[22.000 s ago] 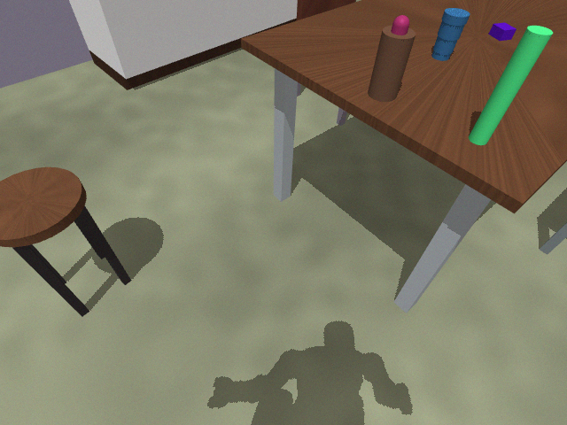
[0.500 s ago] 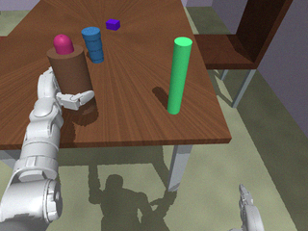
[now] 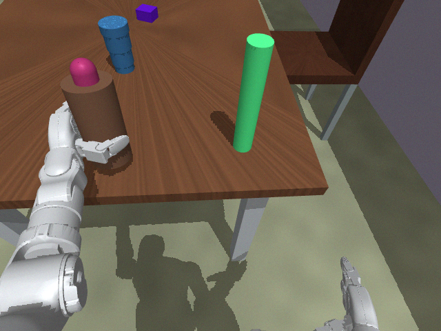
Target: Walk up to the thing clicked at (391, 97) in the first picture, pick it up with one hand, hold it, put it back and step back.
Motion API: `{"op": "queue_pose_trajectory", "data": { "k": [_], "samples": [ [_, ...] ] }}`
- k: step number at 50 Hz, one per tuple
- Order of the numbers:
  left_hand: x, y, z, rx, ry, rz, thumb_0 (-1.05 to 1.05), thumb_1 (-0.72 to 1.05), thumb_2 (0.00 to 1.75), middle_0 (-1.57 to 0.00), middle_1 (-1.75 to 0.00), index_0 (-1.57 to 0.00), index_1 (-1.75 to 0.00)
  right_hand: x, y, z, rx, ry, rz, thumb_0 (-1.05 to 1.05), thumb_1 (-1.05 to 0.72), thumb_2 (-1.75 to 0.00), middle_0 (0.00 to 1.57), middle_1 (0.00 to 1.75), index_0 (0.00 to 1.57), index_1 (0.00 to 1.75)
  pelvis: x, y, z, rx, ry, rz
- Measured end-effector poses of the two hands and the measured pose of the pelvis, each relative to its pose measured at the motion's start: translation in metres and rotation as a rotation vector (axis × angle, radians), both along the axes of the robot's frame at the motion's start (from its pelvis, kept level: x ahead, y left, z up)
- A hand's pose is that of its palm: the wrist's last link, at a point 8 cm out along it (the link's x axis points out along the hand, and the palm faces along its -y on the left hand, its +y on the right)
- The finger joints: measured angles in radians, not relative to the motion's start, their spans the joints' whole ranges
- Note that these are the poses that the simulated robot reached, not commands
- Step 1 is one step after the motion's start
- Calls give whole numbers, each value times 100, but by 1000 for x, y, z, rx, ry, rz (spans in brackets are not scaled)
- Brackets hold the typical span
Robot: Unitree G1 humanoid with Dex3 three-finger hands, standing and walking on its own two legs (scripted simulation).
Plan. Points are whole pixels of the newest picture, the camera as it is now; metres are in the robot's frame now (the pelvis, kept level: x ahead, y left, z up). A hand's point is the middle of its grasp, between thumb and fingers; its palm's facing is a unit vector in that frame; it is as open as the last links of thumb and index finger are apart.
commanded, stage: lower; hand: left
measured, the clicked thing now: (98, 114) +0.46 +0.19 +0.14
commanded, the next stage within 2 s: loosen in 0.34 s
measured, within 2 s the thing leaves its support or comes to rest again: rests again in 1.20 s
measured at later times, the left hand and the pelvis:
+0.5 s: hand (104, 138) +0.46 +0.20 +0.08, palm faces +0.18 -0.98 -0.01, open 10.9 cm; pelvis -0.01 +0.01 -0.02, yaw +0 degrees
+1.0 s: hand (101, 127) +0.48 +0.20 +0.09, palm faces +0.19 -0.98 +0.01, open 15.4 cm; pelvis +0.00 +0.00 -0.02, yaw +0 degrees
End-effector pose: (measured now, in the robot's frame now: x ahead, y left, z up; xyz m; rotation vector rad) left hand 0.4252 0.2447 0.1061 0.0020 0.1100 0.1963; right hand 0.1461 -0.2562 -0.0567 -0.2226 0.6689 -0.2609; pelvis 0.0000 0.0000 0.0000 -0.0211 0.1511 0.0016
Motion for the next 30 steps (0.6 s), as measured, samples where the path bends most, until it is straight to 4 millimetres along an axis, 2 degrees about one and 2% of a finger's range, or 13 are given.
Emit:
{"op": "queue_pose_trajectory", "data": {
  "k": [16, 25, 30],
  "samples": [
    [5, 3, -25, 3, -15, -10, -1, -49, 112, -67, -103, -65, -101, -7, 5, 4, -29, -19, 20, -1, 50, -7, 5, 5, 5, 5, -7, 5, -14, -10, 47, -3],
    [8, 6, -28, 4, -45, -11, -1, -49, 111, -67, -103, -65, -100, -12, 10, 0, -32, -5, 31, -1, 51, -6, 5, 5, 5, 5, -10, 7, -20, -13, 68, -3],
    [8, 7, -29, -1, -51, -3, -1, -47, 103, -71, -96, -69, -94, -13, 10, 0, -34, -6, 33, -1, 51, -6, 5, 5, 5, 5, -10, 7, -21, -14, 73, -3]
  ]
}}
